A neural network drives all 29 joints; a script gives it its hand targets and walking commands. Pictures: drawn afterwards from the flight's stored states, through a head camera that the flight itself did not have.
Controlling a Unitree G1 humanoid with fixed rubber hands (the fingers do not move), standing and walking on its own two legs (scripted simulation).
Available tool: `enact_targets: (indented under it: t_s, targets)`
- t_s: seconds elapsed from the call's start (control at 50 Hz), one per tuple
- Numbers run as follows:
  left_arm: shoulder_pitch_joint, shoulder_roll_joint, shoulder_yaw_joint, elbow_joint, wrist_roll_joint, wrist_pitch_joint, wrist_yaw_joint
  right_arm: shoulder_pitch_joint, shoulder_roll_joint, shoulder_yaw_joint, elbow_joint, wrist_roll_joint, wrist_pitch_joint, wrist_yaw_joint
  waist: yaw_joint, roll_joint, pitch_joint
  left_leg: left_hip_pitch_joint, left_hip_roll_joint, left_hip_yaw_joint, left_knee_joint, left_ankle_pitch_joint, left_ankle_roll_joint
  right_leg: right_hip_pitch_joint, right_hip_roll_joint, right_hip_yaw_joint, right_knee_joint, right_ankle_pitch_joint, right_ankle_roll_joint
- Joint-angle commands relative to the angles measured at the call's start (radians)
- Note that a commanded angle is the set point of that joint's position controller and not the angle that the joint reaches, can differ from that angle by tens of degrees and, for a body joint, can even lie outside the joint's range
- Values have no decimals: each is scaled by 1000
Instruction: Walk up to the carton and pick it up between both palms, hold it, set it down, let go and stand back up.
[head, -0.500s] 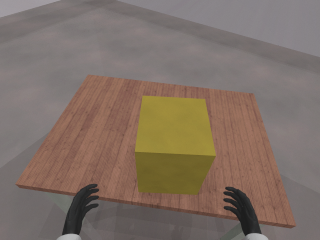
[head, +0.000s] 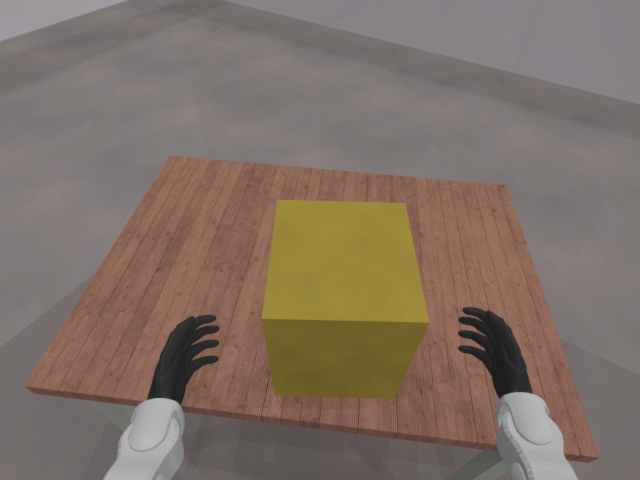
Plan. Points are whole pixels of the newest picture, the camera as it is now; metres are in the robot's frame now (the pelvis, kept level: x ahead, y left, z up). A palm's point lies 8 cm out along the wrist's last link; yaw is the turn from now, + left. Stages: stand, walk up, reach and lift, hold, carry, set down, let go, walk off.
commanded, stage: reach and lift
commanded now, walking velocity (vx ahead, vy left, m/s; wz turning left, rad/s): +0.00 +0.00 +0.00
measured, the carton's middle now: (337, 302) +0.40 -0.04 -0.06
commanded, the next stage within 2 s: none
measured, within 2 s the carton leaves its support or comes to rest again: neither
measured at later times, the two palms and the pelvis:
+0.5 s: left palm (179, 285) +0.33 +0.16 +0.09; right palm (496, 300) +0.32 -0.23 +0.07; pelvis -0.01 +0.00 +0.00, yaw +0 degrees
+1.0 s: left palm (191, 237) +0.39 +0.16 +0.12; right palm (493, 243) +0.39 -0.23 +0.10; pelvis -0.01 +0.00 +0.00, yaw +0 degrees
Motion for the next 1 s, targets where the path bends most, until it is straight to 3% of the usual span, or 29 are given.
enact_targets:
  t_s: [0.0, 0.14, 0.28, 0.48, 0.6, 0.7, 0.86, 0.98]
  targets:
    - [-404, 78, 141, -377, 3, 68, -4, -383, -164, 6, -291, 150, 35, -11, 5, -25, -267, 271, -54, 117, -56, 401, -16, 158, 81, 16, -70, 434, 17]
    - [-584, 82, 168, -332, -8, 191, -1, -547, -173, -30, -251, 148, 143, -18, -10, -30, -259, 240, -47, 120, -84, 262, 5, 101, 77, 13, -87, 288, 11]
    - [-771, 85, 190, -200, 7, 280, 5, -713, -199, -60, -130, 140, 211, -20, -18, -28, -244, 213, -37, 119, -89, 174, 15, 50, 79, 1, -85, 202, 6]
    - [-934, 93, 226, -53, 44, 379, 3, -916, -239, -46, -17, 160, 235, -27, -10, -43, -329, 232, -44, 116, -65, 249, 17, 63, 85, -5, -75, 320, 22]
    - [-1028, 106, 229, -70, 51, 387, 3, -1013, -266, -30, -7, 177, 228, -31, -12, -39, -437, 261, -49, 112, -33, 371, 5, 90, 91, -14, -53, 483, 35]
    - [-1113, 122, 236, -31, 57, 396, 8, -1089, -281, -19, 74, 189, 249, -26, -10, -36, -443, 253, -46, 109, -29, 368, 2, 79, 91, -15, -54, 495, 39]
    - [-1230, 120, 232, 140, 67, 382, 24, -1218, -277, -8, 248, 190, 264, -18, -1, -39, -442, 228, -39, 101, -29, 312, 3, 38, 90, -19, -65, 441, 37]
    - [-1219, 73, 222, 292, 92, 293, 13, -1223, -238, 0, 348, 169, 202, -26, 4, -46, -456, 218, -41, 97, -10, 357, -4, 33, 88, -26, -59, 502, 41]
